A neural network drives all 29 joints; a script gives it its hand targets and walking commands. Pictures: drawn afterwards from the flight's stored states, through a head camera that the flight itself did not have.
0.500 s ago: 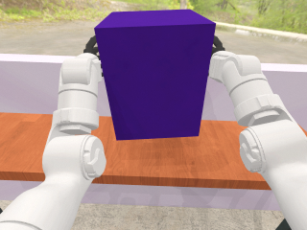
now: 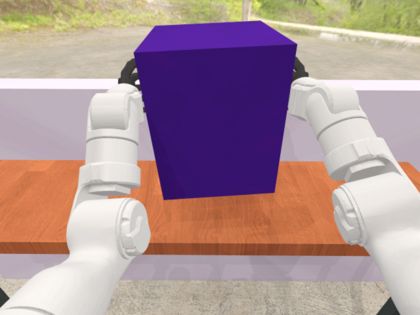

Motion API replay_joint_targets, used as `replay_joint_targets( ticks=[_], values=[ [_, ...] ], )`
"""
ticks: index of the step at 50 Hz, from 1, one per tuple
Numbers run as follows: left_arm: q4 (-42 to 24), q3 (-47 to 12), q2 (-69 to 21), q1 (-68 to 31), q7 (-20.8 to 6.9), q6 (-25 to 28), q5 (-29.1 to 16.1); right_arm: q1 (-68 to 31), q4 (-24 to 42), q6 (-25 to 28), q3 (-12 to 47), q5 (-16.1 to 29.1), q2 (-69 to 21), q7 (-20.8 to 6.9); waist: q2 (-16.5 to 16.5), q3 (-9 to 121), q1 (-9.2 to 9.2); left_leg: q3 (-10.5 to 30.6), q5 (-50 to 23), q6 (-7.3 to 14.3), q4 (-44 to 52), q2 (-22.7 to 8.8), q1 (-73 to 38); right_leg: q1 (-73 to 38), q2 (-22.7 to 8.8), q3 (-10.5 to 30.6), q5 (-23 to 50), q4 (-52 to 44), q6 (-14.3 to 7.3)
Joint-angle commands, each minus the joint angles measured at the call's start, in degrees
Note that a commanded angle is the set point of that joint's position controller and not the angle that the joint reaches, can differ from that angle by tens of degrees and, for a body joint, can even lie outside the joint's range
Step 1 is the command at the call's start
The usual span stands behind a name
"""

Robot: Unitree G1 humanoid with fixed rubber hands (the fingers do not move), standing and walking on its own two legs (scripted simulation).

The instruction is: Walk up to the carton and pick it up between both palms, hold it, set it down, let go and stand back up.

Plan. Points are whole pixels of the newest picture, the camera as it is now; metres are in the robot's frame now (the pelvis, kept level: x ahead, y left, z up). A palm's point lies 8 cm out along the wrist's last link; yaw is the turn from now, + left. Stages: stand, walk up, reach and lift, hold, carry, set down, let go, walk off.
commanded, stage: hold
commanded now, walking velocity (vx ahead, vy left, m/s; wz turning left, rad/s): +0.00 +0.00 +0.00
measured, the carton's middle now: (213, 107) +0.39 +0.00 +0.29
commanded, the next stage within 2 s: none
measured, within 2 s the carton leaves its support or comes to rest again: neither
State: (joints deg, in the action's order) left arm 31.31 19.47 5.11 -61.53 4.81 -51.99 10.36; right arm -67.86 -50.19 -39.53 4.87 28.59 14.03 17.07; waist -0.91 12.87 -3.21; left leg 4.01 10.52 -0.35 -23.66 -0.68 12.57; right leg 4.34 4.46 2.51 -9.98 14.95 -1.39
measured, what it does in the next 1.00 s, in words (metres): stands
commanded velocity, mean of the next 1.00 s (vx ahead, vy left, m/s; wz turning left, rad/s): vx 0.00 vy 0.00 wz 0.00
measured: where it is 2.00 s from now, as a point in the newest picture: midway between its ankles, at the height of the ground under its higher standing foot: outside the picture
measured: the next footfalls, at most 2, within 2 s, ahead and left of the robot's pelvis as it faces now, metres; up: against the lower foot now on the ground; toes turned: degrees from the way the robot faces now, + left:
none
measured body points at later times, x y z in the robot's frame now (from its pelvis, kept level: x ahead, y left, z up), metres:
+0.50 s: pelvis -0.01 +0.00 +0.00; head -0.10 +0.01 +0.44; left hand +0.39 +0.14 +0.32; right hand +0.38 -0.15 +0.33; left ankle +0.02 +0.12 -0.75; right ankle -0.02 -0.11 -0.75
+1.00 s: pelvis +0.00 +0.00 +0.00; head -0.09 +0.03 +0.44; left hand +0.39 +0.15 +0.32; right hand +0.39 -0.14 +0.33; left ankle +0.02 +0.12 -0.75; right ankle -0.02 -0.11 -0.75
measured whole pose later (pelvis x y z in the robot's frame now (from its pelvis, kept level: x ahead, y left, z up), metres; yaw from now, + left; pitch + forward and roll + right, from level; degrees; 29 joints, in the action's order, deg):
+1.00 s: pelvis +0.00 +0.00 +0.00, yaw +1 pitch +0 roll -2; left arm 33.2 17.7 6.3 -62.7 3.5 -51.1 10.8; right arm -70.2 -52.5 -39.7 1.3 27.7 13.4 17.7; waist 0.8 13.2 -5.1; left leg 5.5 11.0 -0.7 -24.8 -0.4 13.4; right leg 4.5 4.7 1.9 -10.1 15.0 -1.6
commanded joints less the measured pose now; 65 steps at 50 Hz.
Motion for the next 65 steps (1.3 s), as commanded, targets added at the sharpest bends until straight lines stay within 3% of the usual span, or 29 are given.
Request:
replay_joint_targets(
  ticks=[1,3,6,11,13,14,15,17,18,20,23,25,31,32,34,35,36,42,43,45,47,48,49,51,55,59,63,64,65],
  values=[
    [-6.5,-16.6,-34.8,-43.9,-8.1,4.7,-10.4,-54.0,24.6,1.6,6.6,9.8,-39.2,-6.9,0.8,21.2,-0.03,0.4,-14.7,-0.9,0.0,2.1,-15.5,1.1,0.0,1.2,15.4,-1.7,4.7],
    [-6.1,-16.6,-35.4,-44.3,-8.3,4.5,-10.3,-54.8,23.8,1.6,6.1,10.1,-38.4,-7.2,-0.7,19.9,0.28,0.4,-14.4,-1.2,0.1,1.9,-15.1,2.3,0.0,1.1,13.5,-1.8,4.0],
    [-6.5,-18.6,-36.7,-44.3,-8.5,4.0,-10.0,-52.6,21.5,1.2,4.6,9.6,-36.6,-7.0,-3.4,17.4,-1.92,0.7,-16.0,-2.8,-0.2,1.7,-15.8,2.4,0.2,0.9,13.7,-2.0,3.3],
    [-8.4,-20.2,-37.6,-45.6,-9.5,4.0,-11.1,-52.2,22.0,0.8,3.5,9.3,-36.1,-6.8,-5.9,19.5,-3.73,1.1,-16.4,-3.9,-0.7,1.7,-15.1,1.3,-0.2,1.2,14.8,-1.7,2.9],
    [-6.8,-18.2,-36.6,-47.0,-9.5,4.4,-10.2,-52.3,18.4,0.5,2.8,8.4,-36.5,-7.1,-5.5,16.3,-2.86,1.0,-14.0,-3.6,0.5,1.4,-13.5,2.4,-0.3,0.6,11.9,-1.8,2.8],
    [-7.2,-17.9,-36.3,-47.3,-9.4,4.6,-10.3,-53.8,19.2,1.0,3.6,8.4,-37.2,-7.4,-3.9,17.8,-1.95,0.7,-14.6,-3.2,0.5,1.4,-13.7,2.2,0.1,0.4,12.1,-1.6,3.0],
    [-6.8,-17.9,-36.5,-47.3,-9.1,4.5,-9.7,-53.6,18.5,0.9,3.7,8.6,-37.1,-7.7,-4.8,17.9,-1.62,0.9,-14.6,-3.3,0.6,1.2,-13.8,1.8,0.2,0.3,12.0,-1.3,2.9],
    [-4.2,-16.3,-35.8,-46.7,-9.1,4.6,-8.9,-54.7,17.5,1.1,3.6,7.8,-37.7,-7.9,-3.3,17.4,-0.76,0.7,-12.0,-2.3,1.7,1.3,-12.2,1.3,-0.2,0.8,9.7,-1.6,3.1],
    [-4.8,-15.4,-35.2,-47.1,-8.8,5.0,-8.9,-55.4,18.2,1.4,4.8,8.4,-39.0,-8.2,-1.7,19.2,0.76,0.6,-12.4,-1.7,1.6,1.3,-12.5,1.1,0.0,0.8,9.6,-1.4,3.3],
    [-2.6,-13.4,-33.2,-47.9,-8.7,5.3,-7.7,-54.4,13.9,1.1,4.6,8.5,-38.8,-8.7,-0.6,16.8,1.75,0.4,-11.1,-1.1,2.4,1.3,-11.4,2.6,-0.3,1.1,8.3,-1.6,3.4],
    [-2.9,-13.0,-32.3,-48.4,-8.5,5.7,-8.9,-55.8,15.2,1.5,4.8,8.6,-39.4,-9.0,1.2,18.6,2.27,-0.2,-11.1,-0.5,1.8,1.3,-11.8,2.4,-0.2,1.3,8.1,-1.8,3.6],
    [-1.6,-13.7,-33.3,-47.3,-8.0,5.9,-10.3,-59.8,21.7,3.0,5.9,9.0,-41.2,-8.6,3.0,22.1,2.9,0.0,-12.9,0.1,0.8,1.7,-12.4,1.4,0.1,1.3,11.2,-1.9,4.2],
    [-5.1,-16.0,-34.3,-45.9,-8.1,5.8,-11.7,-56.8,24.1,2.5,6.4,10.3,-39.4,-6.7,2.5,24.8,-0.02,0.5,-17.4,-0.8,-0.9,2.1,-16.5,0.1,0.0,1.2,18.8,-1.4,4.9],
    [-1.2,-13.6,-33.4,-44.2,-8.4,5.2,-10.1,-57.4,23.4,2.2,5.6,10.0,-38.6,-6.6,2.6,20.6,0.9,0.1,-14.2,-0.3,-0.2,2.3,-15.0,1.5,-0.5,1.2,15.8,-2.3,4.9],
    [-3.0,-16.2,-34.8,-45.4,-8.6,5.3,-10.8,-56.1,21.9,2.4,4.5,9.1,-37.9,-6.7,-0.2,20.0,-0.81,0.5,-12.2,-1.3,0.3,1.7,-14.4,2.9,-0.4,1.2,12.3,-2.3,3.9],
    [-1.0,-15.1,-34.8,-45.2,-8.7,5.1,-10.2,-55.8,19.6,2.1,3.2,8.4,-37.2,-6.9,-0.8,16.6,-0.72,0.5,-10.3,-1.2,1.1,1.5,-13.4,4.3,-0.7,1.1,9.3,-2.9,3.5],
    [-1.4,-16.2,-35.4,-45.8,-8.9,5.0,-10.4,-54.5,17.7,2.0,2.0,7.9,-36.5,-7.2,-2.5,16.0,-2.01,0.6,-9.1,-1.9,1.5,1.2,-12.6,4.4,-0.6,1.3,7.3,-3.0,2.8],
    [-4.4,-19.9,-38.7,-47.0,-9.3,5.1,-11.3,-52.1,16.5,1.6,-0.2,7.2,-34.1,-7.3,-8.8,18.1,-5.34,1.5,-13.0,-4.8,0.3,0.7,-13.7,2.1,-0.4,0.9,10.9,-1.9,1.5],
    [-6.5,-19.5,-38.5,-47.0,-9.2,5.1,-11.3,-53.1,18.9,1.9,1.4,8.3,-34.7,-7.4,-8.3,21.1,-3.95,1.4,-15.7,-4.7,-0.3,0.8,-14.2,0.3,-0.1,0.7,12.6,-1.2,1.7],
    [-7.2,-19.3,-37.9,-47.9,-8.8,5.2,-10.7,-53.1,17.2,1.5,2.0,9.0,-34.3,-7.6,-9.1,19.6,-3.48,1.8,-17.1,-5.0,-0.6,0.9,-14.5,2.1,-0.1,0.5,12.0,-1.0,1.9],
    [-5.9,-17.7,-37.0,-45.0,-8.7,4.6,-9.3,-52.5,17.9,1.7,3.6,9.1,-35.0,-7.8,-7.7,19.2,-1.68,1.4,-19.7,-4.5,-0.7,1.2,-14.5,0.6,0.1,0.4,14.8,-0.7,2.2],
    [-8.4,-18.5,-36.8,-45.5,-8.6,4.8,-9.6,-52.1,18.9,1.7,4.4,9.5,-35.1,-7.8,-7.2,21.2,-2.11,1.6,-20.2,-4.5,-1.0,1.1,-15.5,0.0,0.4,0.3,15.4,-0.5,2.5],
    [-10.2,-18.1,-36.6,-46.6,-8.3,4.9,-9.5,-52.2,18.9,1.5,5.7,10.3,-36.3,-8.1,-6.2,22.2,-1.15,1.7,-21.7,-4.2,-1.0,1.0,-16.3,-0.7,0.7,0.2,16.2,0.0,2.6],
    [-8.4,-16.8,-35.5,-46.7,-8.0,4.6,-9.4,-53.2,18.7,1.3,5.7,10.5,-36.8,-8.3,-4.2,20.7,-0.17,1.3,-19.4,-3.3,-0.6,1.0,-15.8,0.1,0.6,0.4,13.9,-0.6,2.9],
    [-15.2,-19.1,-35.9,-46.9,-7.2,4.8,-11.4,-54.9,27.9,2.1,9.5,13.5,-39.7,-7.9,-1.9,28.0,1.25,1.3,-27.5,-3.0,-2.9,1.4,-18.5,-2.4,1.3,0.5,23.2,1.1,4.1],
    [-10.0,-17.8,-34.8,-45.0,-6.6,4.2,-11.3,-55.8,27.4,1.6,8.6,12.2,-39.6,-7.4,2.1,22.7,1.51,0.8,-21.1,-1.2,-1.4,1.6,-17.6,1.1,1.2,0.5,17.3,-1.0,4.7],
    [-0.1,-13.8,-33.4,-41.0,-8.2,3.5,-8.2,-54.3,20.6,1.0,5.3,8.5,-38.3,-7.7,4.1,14.0,1.26,0.1,-10.4,0.2,1.8,1.1,-13.5,3.6,0.4,1.2,8.8,-3.2,3.8],
    [2.3,-12.0,-32.9,-41.8,-8.8,3.6,-7.0,-54.0,16.2,0.6,3.7,7.4,-37.6,-7.8,3.9,10.5,1.26,0.0,-6.8,0.3,3.1,1.1,-11.8,5.3,-0.1,1.5,5.7,-3.8,3.6],
    [1.4,-12.6,-33.5,-43.1,-9.3,4.0,-7.3,-54.1,16.3,0.8,3.2,6.5,-38.2,-7.9,3.1,12.3,0.82,-0.1,-6.1,0.1,3.5,1.0,-10.8,4.1,-0.3,1.5,4.9,-3.5,3.3]
  ],
)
